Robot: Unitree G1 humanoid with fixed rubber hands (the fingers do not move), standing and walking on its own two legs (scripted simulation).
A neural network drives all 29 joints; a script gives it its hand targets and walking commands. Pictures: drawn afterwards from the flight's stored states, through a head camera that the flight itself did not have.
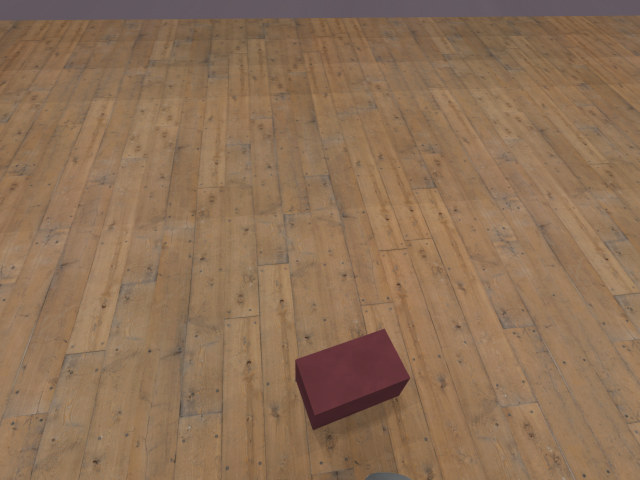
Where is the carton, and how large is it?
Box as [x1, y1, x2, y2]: [295, 329, 409, 429]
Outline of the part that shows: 384,329 295,360 296,381 313,429 399,394 408,380 409,376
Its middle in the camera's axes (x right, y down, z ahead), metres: +0.09 +0.42 +1.17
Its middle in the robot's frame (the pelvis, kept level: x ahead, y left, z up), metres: +0.47 -0.14 -0.70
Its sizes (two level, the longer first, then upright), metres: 0.292 0.163 0.160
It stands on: the floor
